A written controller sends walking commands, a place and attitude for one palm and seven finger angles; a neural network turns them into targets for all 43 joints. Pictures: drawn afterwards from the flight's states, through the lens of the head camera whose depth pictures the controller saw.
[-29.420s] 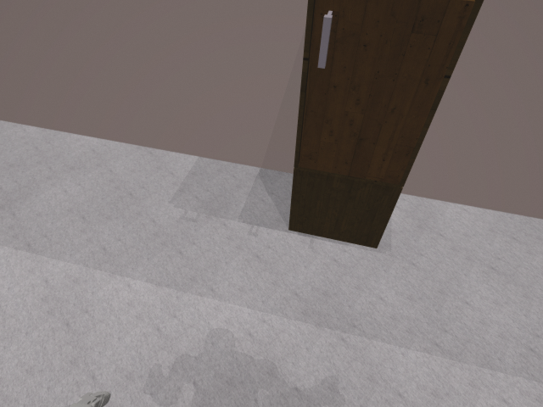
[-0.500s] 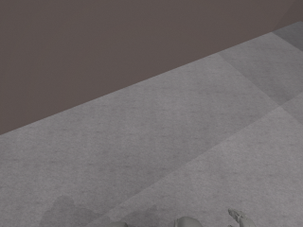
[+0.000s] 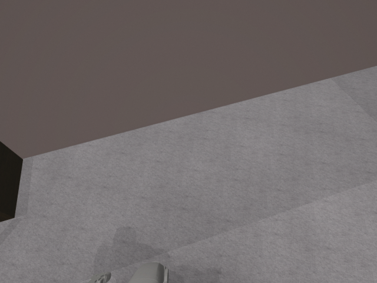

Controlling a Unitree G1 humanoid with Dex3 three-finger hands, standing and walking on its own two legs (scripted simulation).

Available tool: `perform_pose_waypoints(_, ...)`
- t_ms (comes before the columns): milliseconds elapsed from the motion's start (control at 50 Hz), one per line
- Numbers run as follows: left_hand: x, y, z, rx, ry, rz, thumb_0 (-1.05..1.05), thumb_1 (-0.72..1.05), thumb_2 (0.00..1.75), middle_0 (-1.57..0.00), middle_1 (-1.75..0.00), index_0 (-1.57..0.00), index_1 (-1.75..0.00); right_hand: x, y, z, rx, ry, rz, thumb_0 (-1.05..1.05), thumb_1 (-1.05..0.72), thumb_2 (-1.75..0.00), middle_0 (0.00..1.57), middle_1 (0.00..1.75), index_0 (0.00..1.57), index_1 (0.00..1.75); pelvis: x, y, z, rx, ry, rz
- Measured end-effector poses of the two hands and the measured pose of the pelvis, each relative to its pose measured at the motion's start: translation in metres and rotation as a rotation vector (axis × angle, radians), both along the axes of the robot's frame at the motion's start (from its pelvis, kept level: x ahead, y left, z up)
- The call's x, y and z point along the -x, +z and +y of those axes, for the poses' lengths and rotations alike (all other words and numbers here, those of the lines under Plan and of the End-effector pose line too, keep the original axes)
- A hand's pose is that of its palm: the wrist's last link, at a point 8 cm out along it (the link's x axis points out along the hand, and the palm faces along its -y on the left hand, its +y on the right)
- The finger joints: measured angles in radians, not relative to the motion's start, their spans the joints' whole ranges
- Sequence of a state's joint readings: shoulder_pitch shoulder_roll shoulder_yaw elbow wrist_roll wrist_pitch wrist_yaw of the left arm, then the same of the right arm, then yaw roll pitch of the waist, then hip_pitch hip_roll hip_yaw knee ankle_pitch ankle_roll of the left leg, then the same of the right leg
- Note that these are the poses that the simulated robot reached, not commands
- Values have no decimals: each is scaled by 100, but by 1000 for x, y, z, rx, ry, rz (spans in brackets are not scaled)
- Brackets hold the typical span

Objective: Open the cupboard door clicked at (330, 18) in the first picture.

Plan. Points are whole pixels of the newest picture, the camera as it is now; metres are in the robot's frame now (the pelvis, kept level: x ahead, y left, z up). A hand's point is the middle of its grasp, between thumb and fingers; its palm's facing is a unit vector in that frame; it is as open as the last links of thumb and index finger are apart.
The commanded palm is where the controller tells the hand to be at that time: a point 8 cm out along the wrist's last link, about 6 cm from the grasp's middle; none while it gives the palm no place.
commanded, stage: turn to face it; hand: left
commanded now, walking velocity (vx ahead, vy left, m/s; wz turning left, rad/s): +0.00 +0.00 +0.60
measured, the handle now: out of the picture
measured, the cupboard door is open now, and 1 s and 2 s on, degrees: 49 49 49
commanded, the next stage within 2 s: take the last steps up to it in 1.76 s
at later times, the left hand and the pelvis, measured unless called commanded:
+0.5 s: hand out of the picture +0.05 +0.26 -0.16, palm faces +0.31 -0.92 -0.25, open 7.4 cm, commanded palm none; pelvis +0.02 +0.02 +0.00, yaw +16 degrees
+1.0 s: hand out of the picture -0.01 +0.17 -0.16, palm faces +0.59 -0.77 -0.25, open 7.3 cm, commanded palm none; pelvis +0.04 -0.03 +0.00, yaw +37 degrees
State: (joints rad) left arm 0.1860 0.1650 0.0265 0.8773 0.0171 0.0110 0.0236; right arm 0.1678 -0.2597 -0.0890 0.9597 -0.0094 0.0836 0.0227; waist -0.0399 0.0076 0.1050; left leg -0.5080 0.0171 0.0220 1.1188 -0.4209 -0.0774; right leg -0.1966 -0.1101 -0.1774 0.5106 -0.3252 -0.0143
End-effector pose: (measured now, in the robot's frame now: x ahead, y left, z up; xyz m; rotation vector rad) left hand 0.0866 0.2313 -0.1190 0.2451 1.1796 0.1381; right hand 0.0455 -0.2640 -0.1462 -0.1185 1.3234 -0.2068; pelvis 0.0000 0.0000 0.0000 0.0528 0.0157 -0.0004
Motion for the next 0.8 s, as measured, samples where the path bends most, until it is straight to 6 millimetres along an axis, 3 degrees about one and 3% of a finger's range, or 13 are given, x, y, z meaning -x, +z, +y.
perform_pose_waypoints(100, 37, -11, 15, 9, 116, 34, 0, 92, 90, -21, -30, -20, -30, -50, 5, 11, 17, 129, -35, 1, -91, -90, 19, 30, 19, 30, -3, -3, 3, 8, 75, -5)
perform_pose_waypoints(200, 79, -35, 42, 26, 221, 97, 0, 91, 90, -21, -30, -20, -30, -111, 9, 40, 50, 256, -148, 1, -91, -90, 19, 30, 19, 30, -8, -18, 19, 34, 140, -5)
perform_pose_waypoints(260, 94, -46, 58, 26, 273, 141, 0, 91, 90, -20, -30, -20, -30, -133, 15, 56, 68, 311, -212, 0, -91, -90, 19, 30, 20, 30, -7, -23, 27, 36, 171, -8)
perform_pose_waypoints(380, 82, -29, 73, 23, 323, 84, 0, 91, 90, -20, -30, -19, -30, -135, 27, 71, 79, 361, -201, 0, -90, -90, 20, 30, 20, 30, -10, -9, 33, 59, 223, -6)
perform_pose_waypoints(500, 58, -13, 70, 11, 347, -6, 0, 91, 90, -20, -30, -19, -30, -122, 23, 69, 52, 388, -124, 0, -90, -90, 20, 30, 20, 30, -17, -2, 24, 65, 284, 0)
perform_pose_waypoints(660, 33, -4, 39, -27, 377, -84, 0, 91, 90, -20, -30, -19, -30, -116, -5, 37, 9, 397, -20, 0, -90, -90, 20, 30, 20, 30, -32, -11, -9, 45, 376, 10)
perform_pose_waypoints(720, 38, -1, 22, -46, 399, -91, 0, 91, 90, -20, -30, -20, -30, -126, -14, 24, 1, 413, 2, 1, -90, -90, 20, 30, 20, 30, -36, -13, -20, 40, 420, -1)
perform_pose_waypoints(800, 57, 5, 0, -32, 470, -62, 0, 90, 90, -20, -30, -20, -30, -147, -8, 19, 2, 468, 16, 1, -90, -90, 20, 30, 20, 30, -42, -5, -27, 17, 485, -12)
